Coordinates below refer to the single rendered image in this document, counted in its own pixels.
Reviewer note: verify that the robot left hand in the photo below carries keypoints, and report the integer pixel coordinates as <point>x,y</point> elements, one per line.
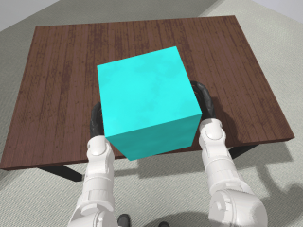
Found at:
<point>96,125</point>

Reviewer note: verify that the robot left upper arm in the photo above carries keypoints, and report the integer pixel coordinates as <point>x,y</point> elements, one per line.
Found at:
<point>101,218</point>

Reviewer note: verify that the robot right forearm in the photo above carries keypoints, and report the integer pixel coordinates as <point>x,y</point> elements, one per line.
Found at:
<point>219,166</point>

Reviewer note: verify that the robot right upper arm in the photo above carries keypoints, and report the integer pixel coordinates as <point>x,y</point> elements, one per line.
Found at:
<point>230,208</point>

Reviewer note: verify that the robot left foot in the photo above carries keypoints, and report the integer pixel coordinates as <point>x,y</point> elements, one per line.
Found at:
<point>123,220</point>

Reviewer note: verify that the table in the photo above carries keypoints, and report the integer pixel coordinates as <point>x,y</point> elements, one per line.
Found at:
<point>50,124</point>

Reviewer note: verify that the robot right hand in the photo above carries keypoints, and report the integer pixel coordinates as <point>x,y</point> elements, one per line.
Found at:
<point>204,100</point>

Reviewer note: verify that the carton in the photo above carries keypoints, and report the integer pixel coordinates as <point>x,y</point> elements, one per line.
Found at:
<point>148,104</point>

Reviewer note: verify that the robot left forearm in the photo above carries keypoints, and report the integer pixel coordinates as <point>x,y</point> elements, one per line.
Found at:
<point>98,184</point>

